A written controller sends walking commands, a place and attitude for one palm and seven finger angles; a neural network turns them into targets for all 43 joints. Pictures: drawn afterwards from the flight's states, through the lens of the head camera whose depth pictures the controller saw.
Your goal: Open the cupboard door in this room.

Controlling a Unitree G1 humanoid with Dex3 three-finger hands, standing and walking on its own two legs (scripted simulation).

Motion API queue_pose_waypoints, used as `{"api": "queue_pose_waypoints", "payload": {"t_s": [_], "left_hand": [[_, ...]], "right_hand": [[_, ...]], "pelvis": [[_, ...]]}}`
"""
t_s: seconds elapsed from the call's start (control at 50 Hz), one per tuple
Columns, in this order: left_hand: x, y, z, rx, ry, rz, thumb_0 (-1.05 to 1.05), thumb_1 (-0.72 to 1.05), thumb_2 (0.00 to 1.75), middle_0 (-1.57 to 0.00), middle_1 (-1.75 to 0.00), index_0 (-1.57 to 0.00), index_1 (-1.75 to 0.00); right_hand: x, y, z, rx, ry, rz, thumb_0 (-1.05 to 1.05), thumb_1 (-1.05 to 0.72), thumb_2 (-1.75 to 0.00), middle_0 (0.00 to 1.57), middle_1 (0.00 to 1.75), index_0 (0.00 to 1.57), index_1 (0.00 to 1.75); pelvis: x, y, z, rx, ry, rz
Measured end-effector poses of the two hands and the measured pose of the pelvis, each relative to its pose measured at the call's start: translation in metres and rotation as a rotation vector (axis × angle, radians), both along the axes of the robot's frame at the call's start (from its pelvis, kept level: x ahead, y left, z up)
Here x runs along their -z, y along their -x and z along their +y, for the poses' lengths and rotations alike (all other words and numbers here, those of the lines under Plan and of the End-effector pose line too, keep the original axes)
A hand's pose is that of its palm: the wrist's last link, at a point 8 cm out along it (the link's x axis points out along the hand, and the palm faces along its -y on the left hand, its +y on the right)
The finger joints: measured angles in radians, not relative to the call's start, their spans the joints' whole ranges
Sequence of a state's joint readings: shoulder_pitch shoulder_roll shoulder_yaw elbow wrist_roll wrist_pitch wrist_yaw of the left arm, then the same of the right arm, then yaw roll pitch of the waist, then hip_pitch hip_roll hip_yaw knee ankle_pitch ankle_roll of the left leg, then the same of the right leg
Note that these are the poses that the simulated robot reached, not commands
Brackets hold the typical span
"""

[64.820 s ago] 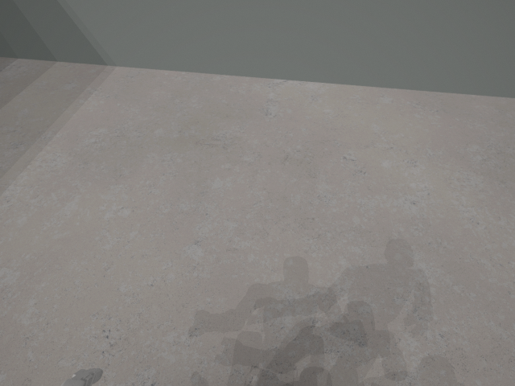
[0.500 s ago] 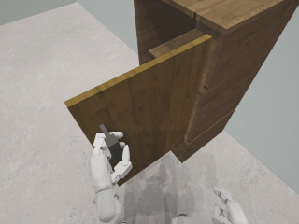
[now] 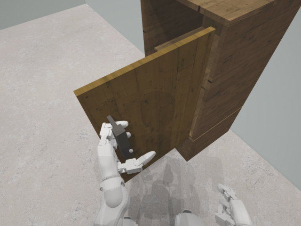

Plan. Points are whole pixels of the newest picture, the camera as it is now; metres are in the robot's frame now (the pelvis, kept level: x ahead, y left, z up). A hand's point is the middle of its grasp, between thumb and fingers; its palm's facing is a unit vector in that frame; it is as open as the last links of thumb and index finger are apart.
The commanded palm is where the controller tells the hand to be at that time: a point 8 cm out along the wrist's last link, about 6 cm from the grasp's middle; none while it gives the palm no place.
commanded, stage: open thumb and fingers to let go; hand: left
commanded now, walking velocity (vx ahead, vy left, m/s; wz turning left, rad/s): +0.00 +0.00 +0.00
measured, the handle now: (119, 137) +0.34 +0.10 +0.04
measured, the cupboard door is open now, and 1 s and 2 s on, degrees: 91 92 92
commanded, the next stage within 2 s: slide the hand sideways off the handle in 0.38 s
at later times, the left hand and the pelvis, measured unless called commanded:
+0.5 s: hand (129, 150) +0.30 +0.07 +0.05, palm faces +0.25 -0.97 -0.02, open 14.7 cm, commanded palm +0.25 +0.12 +0.04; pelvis -0.01 +0.02 +0.00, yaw -1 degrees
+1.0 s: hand (118, 173) +0.24 +0.09 +0.05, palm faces -0.16 -0.99 -0.01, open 16.3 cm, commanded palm +0.22 +0.15 +0.04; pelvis +0.00 +0.04 -0.01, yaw -1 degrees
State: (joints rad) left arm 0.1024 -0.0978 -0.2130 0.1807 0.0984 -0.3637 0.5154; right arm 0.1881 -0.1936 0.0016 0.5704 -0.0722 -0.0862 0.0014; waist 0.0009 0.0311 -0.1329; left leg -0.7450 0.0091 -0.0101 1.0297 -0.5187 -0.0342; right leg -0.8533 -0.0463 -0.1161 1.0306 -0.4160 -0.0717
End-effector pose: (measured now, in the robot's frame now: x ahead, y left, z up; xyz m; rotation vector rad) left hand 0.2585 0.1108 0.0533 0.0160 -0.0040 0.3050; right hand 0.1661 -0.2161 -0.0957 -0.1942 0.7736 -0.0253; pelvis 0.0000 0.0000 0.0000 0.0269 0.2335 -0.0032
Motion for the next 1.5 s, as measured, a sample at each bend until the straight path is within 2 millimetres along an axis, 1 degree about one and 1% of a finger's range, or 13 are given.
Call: {"api": "queue_pose_waypoints", "payload": {"t_s": [0.08, 0.18, 0.32, 0.5, 0.54, 0.62, 0.66, 0.74, 0.88, 1.04, 1.2, 1.4, 1.5], "left_hand": [[0.001, -0.002, 0.001, 0.007, 0.002, 0.001, 0.00, -0.27, 0.39, -0.32, -1.21, -0.32, -1.21], [0.002, -0.003, 0.001, 0.016, 0.007, -0.001, 0.00, -0.41, 0.33, -0.29, -1.09, -0.29, -1.09], [0.002, -0.005, 0.001, 0.039, 0.002, -0.004, -0.01, -0.48, 0.30, -0.28, -0.82, -0.26, -0.83], [0.002, -0.004, 0.005, 0.050, -0.002, -0.005, -0.01, -0.50, 0.30, -0.40, -0.63, -0.37, -0.66], [0.003, -0.002, 0.008, 0.111, -0.025, -0.012, -0.01, -0.50, 0.30, -0.39, -0.59, -0.34, -0.62], [0.003, 0.001, 0.021, 0.384, -0.093, -0.024, -0.01, -0.50, 0.30, -0.31, -0.48, -0.24, -0.50], [0.002, 0.002, 0.024, 0.494, -0.080, -0.010, -0.01, -0.50, 0.30, -0.27, -0.43, -0.20, -0.45], [0.001, 0.004, 0.024, 0.534, 0.012, 0.017, -0.01, -0.51, 0.30, -0.21, -0.37, -0.16, -0.38], [0.001, 0.014, 0.022, 0.484, 0.037, 0.008, -0.01, -0.50, 0.30, -0.14, -0.32, -0.18, -0.33], [0.007, 0.034, 0.042, 0.456, 0.002, 0.038, -0.01, -0.50, 0.30, -0.14, -0.31, -0.16, -0.31], [0.005, 0.039, 0.050, 0.458, 0.002, 0.038, -0.01, -0.50, 0.30, -0.15, -0.31, -0.16, -0.30], [0.006, 0.047, 0.063, 0.453, -0.011, 0.074, -0.01, -0.50, 0.30, -0.16, -0.31, -0.17, -0.31], [0.006, 0.056, 0.072, 0.436, -0.012, 0.083, -0.01, -0.50, 0.30, -0.16, -0.31, -0.17, -0.31]], "right_hand": [[0.000, 0.003, 0.003, 0.003, 0.005, 0.001, 0.01, -0.91, -0.90, 0.20, 0.30, 0.20, 0.30], [0.000, 0.008, 0.007, 0.004, 0.008, 0.008, 0.01, -0.91, -0.90, 0.20, 0.30, 0.20, 0.30], [0.001, 0.014, 0.014, 0.007, 0.009, 0.027, 0.01, -0.91, -0.90, 0.20, 0.30, 0.20, 0.30], [0.002, 0.013, 0.023, -0.003, 0.003, 0.032, 0.01, -0.91, -0.90, 0.20, 0.30, 0.20, 0.30], [0.002, 0.012, 0.024, -0.012, 0.004, 0.026, 0.01, -0.91, -0.90, 0.20, 0.30, 0.20, 0.30], [0.002, 0.013, 0.024, -0.013, 0.009, 0.009, 0.01, -0.91, -0.90, 0.20, 0.30, 0.20, 0.30], [0.000, 0.014, 0.024, 0.001, 0.005, -0.005, 0.01, -0.91, -0.90, 0.20, 0.30, 0.20, 0.30], [-0.007, 0.012, 0.024, 0.023, 0.001, -0.043, 0.01, -0.91, -0.90, 0.20, 0.30, 0.20, 0.30], [-0.015, 0.006, 0.029, 0.018, 0.004, -0.079, 0.01, -0.91, -0.90, 0.20, 0.30, 0.20, 0.30], [-0.013, -0.004, 0.033, 0.009, 0.007, -0.081, 0.01, -0.91, -0.90, 0.20, 0.30, 0.20, 0.30], [-0.007, -0.013, 0.036, 0.003, 0.002, -0.091, 0.01, -0.91, -0.90, 0.20, 0.30, 0.20, 0.30], [-0.006, -0.016, 0.027, 0.021, 0.009, -0.097, 0.01, -0.91, -0.90, 0.20, 0.30, 0.21, 0.30], [-0.007, -0.018, 0.020, 0.037, 0.018, -0.104, 0.01, -0.91, -0.90, 0.20, 0.30, 0.21, 0.30]], "pelvis": [[0.001, 0.003, 0.004, 0.003, 0.001, -0.002], [0.001, 0.004, 0.009, 0.007, 0.004, -0.002], [0.001, 0.006, 0.015, 0.011, 0.009, -0.002], [0.001, 0.006, 0.022, 0.012, 0.014, -0.001], [0.002, 0.006, 0.023, 0.009, 0.013, -0.001], [0.005, 0.008, 0.026, -0.001, 0.017, -0.007], [0.005, 0.008, 0.028, -0.002, 0.021, -0.014], [0.004, 0.007, 0.034, 0.005, 0.022, -0.018], [0.007, 0.002, 0.038, 0.021, 0.017, 0.000], [0.013, -0.004, 0.039, 0.018, 0.027, 0.009], [0.018, -0.008, 0.038, 0.011, 0.032, 0.027], [0.021, -0.013, 0.033, 0.011, 0.030, 0.039], [0.022, -0.014, 0.029, 0.012, 0.031, 0.038]]}}
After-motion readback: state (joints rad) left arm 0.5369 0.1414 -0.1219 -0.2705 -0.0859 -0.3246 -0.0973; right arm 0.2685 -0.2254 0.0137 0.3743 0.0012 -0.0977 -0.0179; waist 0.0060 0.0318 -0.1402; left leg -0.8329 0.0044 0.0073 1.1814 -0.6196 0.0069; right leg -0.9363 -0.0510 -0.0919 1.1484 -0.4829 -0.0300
